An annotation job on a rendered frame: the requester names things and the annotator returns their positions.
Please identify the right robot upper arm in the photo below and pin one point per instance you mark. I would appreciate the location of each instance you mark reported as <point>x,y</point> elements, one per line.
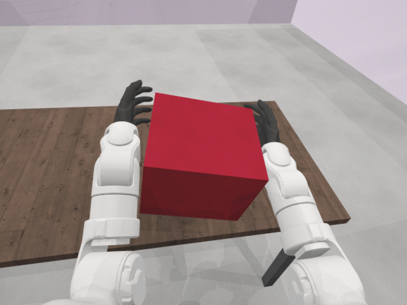
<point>328,280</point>

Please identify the carton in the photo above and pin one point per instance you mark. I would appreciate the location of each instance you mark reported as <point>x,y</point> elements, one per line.
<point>203,160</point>

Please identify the robot left hand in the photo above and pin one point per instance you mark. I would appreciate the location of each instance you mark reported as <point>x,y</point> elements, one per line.
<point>126,111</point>

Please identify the robot right forearm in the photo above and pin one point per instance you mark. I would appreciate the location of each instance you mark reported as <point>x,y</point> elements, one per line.
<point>303,233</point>

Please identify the robot right hand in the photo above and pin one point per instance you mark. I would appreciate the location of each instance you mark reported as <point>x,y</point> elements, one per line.
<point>267,124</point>

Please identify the left robot upper arm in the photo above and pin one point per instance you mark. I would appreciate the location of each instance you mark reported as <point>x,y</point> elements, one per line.
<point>107,278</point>

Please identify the table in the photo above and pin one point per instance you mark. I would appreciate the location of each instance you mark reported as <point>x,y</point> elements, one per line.
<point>47,159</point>

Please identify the robot left forearm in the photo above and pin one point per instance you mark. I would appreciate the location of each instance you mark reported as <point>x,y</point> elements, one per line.
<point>115,189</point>

